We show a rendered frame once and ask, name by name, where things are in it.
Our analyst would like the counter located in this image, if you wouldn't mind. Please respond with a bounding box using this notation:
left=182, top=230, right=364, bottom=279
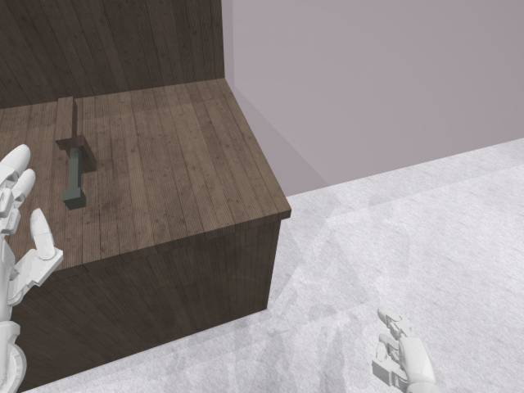
left=0, top=0, right=291, bottom=393

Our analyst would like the robot right hand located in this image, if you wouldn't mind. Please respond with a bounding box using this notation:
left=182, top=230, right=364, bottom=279
left=372, top=307, right=437, bottom=393

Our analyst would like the left robot forearm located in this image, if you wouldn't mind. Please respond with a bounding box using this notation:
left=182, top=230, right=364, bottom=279
left=0, top=321, right=27, bottom=393

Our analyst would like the tap lever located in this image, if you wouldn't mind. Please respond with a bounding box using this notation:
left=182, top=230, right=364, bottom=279
left=63, top=147, right=86, bottom=210

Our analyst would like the robot left hand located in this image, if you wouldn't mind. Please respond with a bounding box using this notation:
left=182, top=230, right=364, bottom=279
left=0, top=144, right=63, bottom=322

